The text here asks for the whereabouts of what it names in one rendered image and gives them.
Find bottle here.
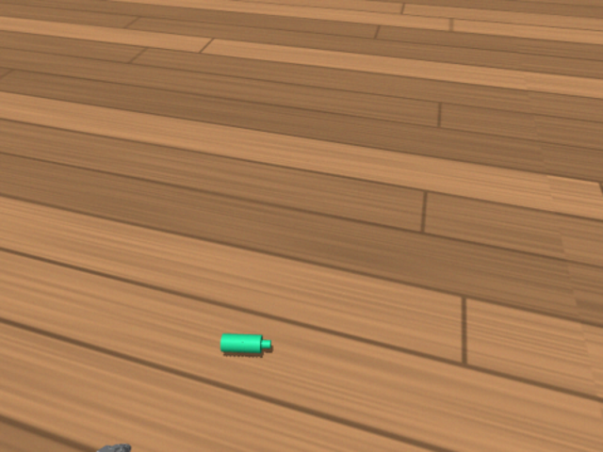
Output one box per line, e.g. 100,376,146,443
220,333,271,353

